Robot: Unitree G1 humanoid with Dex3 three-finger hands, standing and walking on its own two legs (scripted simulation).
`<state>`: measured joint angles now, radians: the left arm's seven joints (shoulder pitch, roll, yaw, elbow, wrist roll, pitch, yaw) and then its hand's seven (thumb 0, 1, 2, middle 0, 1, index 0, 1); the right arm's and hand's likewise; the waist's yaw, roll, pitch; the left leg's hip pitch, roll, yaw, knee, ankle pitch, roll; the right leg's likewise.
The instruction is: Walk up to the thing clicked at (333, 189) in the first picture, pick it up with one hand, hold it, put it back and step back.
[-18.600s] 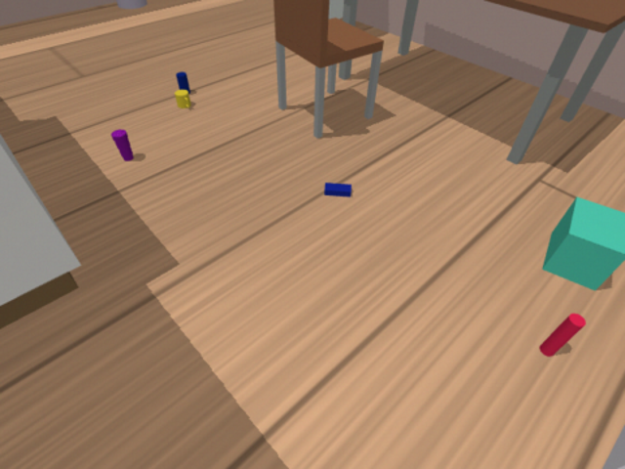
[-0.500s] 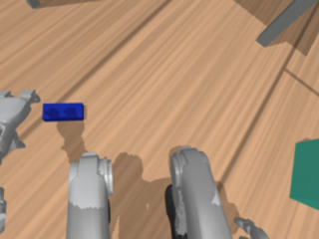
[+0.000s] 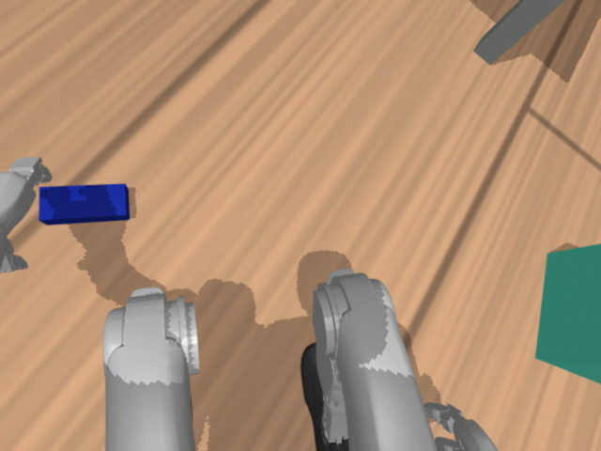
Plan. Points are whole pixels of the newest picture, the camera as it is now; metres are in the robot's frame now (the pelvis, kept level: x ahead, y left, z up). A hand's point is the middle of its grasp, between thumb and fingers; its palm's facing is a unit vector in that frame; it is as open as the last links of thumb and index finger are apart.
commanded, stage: rise first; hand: left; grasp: from above
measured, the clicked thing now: (86, 204) +0.48 +0.29 -0.31
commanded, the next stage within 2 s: approach in 1.86 s
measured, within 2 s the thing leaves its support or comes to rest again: neither
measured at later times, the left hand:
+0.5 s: hand (20, 222) +0.42 +0.33 -0.19, palm faces -0.46 -0.09 -0.88, open 13.0 cm
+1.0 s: hand (30, 214) +0.43 +0.33 -0.21, palm faces -0.47 -0.08 -0.88, open 13.1 cm
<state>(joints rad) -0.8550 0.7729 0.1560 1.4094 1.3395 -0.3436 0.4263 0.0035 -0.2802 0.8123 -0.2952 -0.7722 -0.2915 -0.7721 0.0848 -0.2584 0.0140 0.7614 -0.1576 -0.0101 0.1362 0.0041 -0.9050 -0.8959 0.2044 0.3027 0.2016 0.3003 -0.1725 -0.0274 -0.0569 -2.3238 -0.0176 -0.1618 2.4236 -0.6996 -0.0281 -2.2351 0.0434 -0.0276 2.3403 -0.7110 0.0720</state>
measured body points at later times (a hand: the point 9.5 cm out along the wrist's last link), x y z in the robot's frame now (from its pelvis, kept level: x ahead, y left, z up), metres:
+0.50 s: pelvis +0.00 +0.00 -0.01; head +0.24 +0.08 +0.36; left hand +0.44 +0.33 -0.14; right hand +0.08 -0.28 -0.12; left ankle +0.07 +0.13 -0.29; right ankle +0.10 -0.14 -0.29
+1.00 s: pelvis +0.00 +0.00 -0.02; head +0.25 +0.09 +0.35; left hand +0.45 +0.33 -0.16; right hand +0.06 -0.27 -0.11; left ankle +0.07 +0.13 -0.29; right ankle +0.10 -0.14 -0.29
